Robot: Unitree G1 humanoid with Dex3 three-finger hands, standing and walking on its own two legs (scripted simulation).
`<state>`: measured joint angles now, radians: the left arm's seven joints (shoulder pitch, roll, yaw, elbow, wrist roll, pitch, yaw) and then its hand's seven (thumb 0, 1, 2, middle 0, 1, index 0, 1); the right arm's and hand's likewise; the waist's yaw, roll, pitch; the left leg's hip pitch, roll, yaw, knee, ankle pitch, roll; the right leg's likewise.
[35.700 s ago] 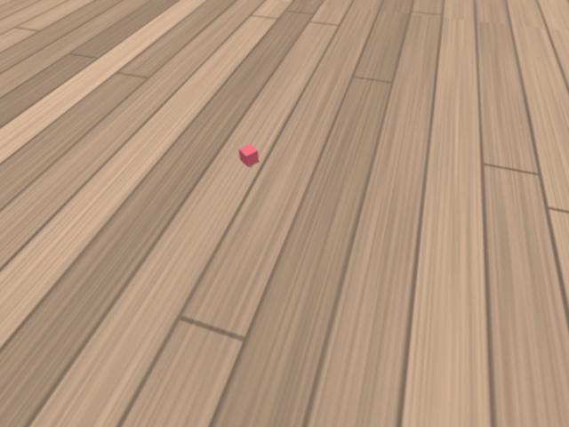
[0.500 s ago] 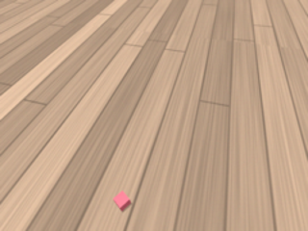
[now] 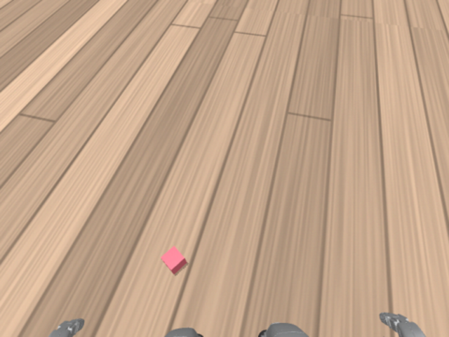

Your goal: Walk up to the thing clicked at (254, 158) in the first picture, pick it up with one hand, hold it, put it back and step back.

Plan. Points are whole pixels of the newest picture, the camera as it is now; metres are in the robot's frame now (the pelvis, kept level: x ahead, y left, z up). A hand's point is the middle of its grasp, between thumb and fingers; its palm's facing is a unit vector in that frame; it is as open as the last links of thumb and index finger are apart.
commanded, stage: step back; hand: left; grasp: from above
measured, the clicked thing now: (174, 260) +0.45 +0.24 -0.73
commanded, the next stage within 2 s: none
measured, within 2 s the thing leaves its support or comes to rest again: neither
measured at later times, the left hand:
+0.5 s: hand out of the picture +0.05 +0.29 -0.16, palm faces -0.10 -0.92 -0.37, open 7.4 cm
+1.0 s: hand out of the picture -0.06 +0.30 -0.15, palm faces -0.03 -0.92 -0.38, open 7.4 cm
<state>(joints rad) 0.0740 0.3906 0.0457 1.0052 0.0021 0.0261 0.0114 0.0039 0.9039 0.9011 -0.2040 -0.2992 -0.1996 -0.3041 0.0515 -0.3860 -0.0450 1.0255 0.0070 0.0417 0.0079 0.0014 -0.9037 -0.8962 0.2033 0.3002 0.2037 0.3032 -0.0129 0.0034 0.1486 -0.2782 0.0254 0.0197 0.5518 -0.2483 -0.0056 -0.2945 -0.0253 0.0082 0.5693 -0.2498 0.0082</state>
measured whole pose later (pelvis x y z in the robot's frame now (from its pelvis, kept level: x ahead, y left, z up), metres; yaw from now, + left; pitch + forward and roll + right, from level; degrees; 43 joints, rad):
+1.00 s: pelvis -0.21 +0.04 -0.01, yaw -1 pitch -3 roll +1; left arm 0.10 0.39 0.07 0.75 0.02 0.06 0.01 0.00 0.90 0.90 -0.21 -0.30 -0.20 -0.30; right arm 0.17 -0.38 -0.04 0.88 -0.03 0.02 -0.01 0.00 -0.91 -0.90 0.20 0.30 0.20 0.30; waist 0.01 -0.05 0.18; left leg -0.26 -0.06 -0.01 0.66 -0.35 0.02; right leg -0.43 0.00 0.06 0.74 -0.33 -0.01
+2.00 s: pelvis -0.54 -0.01 -0.01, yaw -1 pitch -2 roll +0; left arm 0.15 0.39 0.07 0.84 0.01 0.05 0.02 0.00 0.90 0.90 -0.20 -0.30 -0.20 -0.30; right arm 0.13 -0.38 -0.04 0.84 -0.04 0.04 -0.01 0.00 -0.90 -0.90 0.21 0.30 0.21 0.30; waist 0.01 0.00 0.15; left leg -0.37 0.02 0.00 0.63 -0.23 0.02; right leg -0.33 0.05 0.07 0.94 -0.53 0.01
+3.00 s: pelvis -0.57 +0.00 +0.00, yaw +1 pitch -2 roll +0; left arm 0.14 0.37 0.03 1.02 0.01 -0.01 0.00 0.01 0.90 0.90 -0.20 -0.30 -0.20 -0.30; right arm 0.13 -0.36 -0.03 1.04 -0.03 -0.01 0.00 0.00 -0.91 -0.90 0.20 0.30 0.20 0.30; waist 0.02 0.00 0.08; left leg -0.30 0.02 0.00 0.61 -0.27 -0.01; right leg -0.22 -0.02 -0.01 0.60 -0.34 0.02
